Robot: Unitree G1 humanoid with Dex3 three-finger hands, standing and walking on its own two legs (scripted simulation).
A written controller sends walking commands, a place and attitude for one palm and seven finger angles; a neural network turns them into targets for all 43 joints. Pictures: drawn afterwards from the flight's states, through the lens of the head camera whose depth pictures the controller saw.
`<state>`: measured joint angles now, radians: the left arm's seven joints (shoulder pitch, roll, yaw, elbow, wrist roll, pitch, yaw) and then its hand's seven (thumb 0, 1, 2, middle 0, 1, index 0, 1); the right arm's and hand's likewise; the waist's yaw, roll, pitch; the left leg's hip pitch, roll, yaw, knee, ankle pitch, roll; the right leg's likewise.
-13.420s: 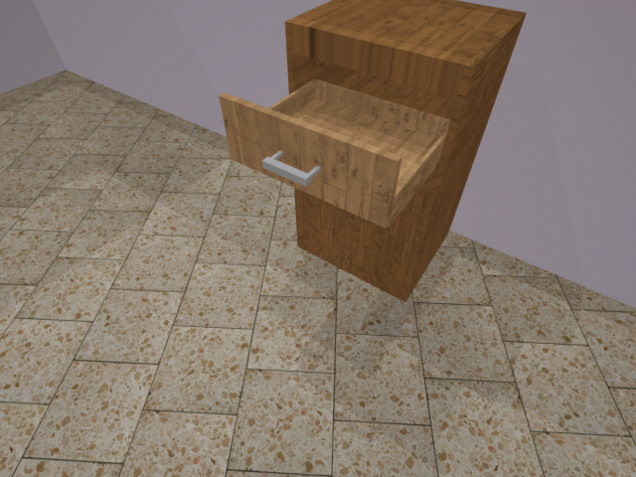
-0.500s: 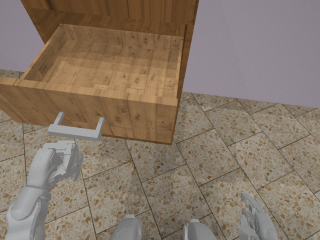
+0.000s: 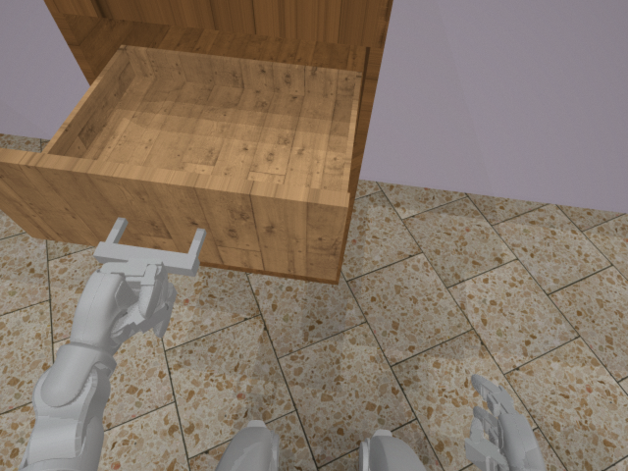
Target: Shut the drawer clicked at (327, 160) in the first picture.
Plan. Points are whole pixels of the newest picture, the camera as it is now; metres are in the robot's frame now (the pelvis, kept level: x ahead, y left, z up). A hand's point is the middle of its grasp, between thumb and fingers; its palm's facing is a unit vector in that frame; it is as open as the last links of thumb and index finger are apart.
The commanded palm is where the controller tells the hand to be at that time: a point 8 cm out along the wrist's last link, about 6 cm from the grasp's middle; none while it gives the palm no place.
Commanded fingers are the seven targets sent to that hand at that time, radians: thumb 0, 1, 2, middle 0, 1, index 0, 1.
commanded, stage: push the drawer shut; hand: left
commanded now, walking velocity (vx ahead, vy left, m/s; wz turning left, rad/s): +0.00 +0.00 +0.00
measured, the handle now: (153, 245) +0.38 +0.22 +0.04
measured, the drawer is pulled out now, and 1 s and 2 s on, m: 0.30 0.18 0.07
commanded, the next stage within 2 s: none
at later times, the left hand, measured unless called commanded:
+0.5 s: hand (176, 268) +0.35 +0.18 +0.04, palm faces -0.13 -0.99 -0.06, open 2.9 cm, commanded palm +0.35 +0.23 +0.05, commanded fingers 0.00 0.90 0.90 -1.40 -1.60 -1.40 -1.60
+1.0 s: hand (191, 223) +0.42 +0.18 +0.04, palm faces -0.13 -0.99 -0.05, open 2.8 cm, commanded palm +0.41 +0.22 +0.05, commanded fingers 0.00 0.90 0.90 -1.40 -1.60 -1.40 -1.60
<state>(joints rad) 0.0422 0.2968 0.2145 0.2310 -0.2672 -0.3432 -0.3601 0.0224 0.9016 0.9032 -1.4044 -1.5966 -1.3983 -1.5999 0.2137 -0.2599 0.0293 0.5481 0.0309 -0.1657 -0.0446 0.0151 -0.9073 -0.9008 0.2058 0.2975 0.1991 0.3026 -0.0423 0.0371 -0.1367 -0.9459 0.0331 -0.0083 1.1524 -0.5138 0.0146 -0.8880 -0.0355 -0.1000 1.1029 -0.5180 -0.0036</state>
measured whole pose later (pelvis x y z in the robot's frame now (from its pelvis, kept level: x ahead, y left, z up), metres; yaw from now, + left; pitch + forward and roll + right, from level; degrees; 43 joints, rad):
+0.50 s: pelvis -0.02 -0.01 +0.00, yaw +0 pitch +18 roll -3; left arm -0.30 0.34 0.22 0.55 -0.22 -0.35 -0.36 -0.03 0.82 0.95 -1.40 -1.60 -1.40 -1.60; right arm 0.23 -0.27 0.04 0.62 0.04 -0.13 -0.06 0.01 -0.91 -0.90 0.21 0.30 0.20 0.30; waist -0.05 0.03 -0.12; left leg -0.99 0.03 -0.02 1.15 -0.48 0.01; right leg -0.93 -0.04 -0.11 1.11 -0.49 -0.01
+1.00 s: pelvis -0.01 +0.00 +0.00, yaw -1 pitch +21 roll -3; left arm -0.55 0.38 0.28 0.83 -0.18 -0.40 -0.36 -0.05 0.79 0.92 -1.40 -1.60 -1.40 -1.60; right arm 0.29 -0.27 0.03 0.64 0.03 -0.05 -0.03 0.01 -0.91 -0.90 0.21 0.30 0.20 0.30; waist -0.09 0.02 -0.12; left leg -1.03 0.04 0.00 1.15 -0.49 0.02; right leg -0.98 -0.03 -0.09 1.10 -0.48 0.00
